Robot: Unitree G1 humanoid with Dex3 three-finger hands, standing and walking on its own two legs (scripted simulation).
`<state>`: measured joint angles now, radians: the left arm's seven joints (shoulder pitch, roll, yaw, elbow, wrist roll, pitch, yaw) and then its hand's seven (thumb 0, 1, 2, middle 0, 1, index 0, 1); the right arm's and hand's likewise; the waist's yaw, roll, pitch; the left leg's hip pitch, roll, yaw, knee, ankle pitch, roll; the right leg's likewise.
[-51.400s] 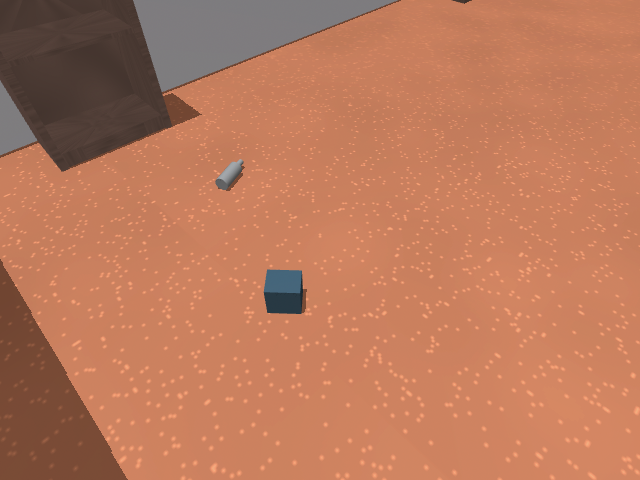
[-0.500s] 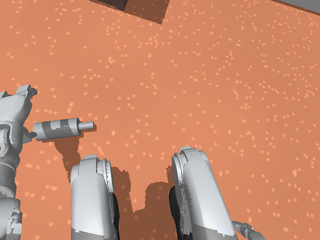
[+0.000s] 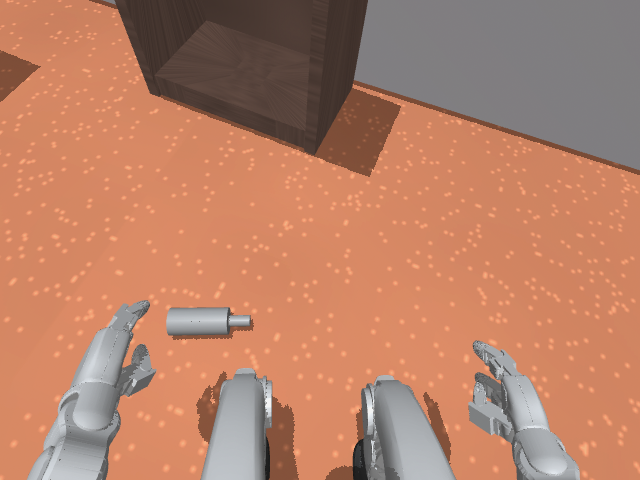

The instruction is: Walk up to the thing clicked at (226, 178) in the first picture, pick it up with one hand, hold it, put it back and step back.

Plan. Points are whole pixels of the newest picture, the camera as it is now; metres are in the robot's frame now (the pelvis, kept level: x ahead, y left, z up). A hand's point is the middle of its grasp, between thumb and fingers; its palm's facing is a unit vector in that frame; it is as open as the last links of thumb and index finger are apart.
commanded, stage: home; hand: left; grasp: from above
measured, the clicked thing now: (210, 321) +0.46 +0.25 -0.53
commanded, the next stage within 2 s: none
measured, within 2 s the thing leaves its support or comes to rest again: neither
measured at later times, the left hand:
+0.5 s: hand (116, 388) +0.22 +0.19 +0.10, palm faces +0.11 -0.97 -0.19, open 7.4 cm
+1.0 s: hand (112, 406) +0.21 +0.19 +0.10, palm faces +0.11 -0.98 -0.19, open 7.4 cm
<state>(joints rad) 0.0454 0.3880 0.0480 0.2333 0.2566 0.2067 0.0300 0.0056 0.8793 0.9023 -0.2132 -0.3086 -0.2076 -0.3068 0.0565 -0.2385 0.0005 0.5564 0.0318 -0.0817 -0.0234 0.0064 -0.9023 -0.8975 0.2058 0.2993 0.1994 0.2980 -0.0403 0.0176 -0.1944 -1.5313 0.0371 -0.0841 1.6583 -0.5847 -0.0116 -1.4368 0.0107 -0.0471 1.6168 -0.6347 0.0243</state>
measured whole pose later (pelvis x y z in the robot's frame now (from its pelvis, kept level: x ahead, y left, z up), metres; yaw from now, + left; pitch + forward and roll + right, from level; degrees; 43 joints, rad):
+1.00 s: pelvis +0.06 +0.00 +0.15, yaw +4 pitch +9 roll -3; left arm 0.50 0.22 0.03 -0.12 -0.05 0.46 0.02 0.01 0.91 0.90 -0.20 -0.30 -0.20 -0.30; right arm 0.29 -0.21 0.04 0.54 0.00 -0.25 -0.18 0.01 -0.90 -0.90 0.21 0.30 0.20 0.30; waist -0.04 0.04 -0.16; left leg -0.71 0.03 -0.06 1.01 -0.45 -0.01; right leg -0.61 0.00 -0.05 0.94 -0.49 0.02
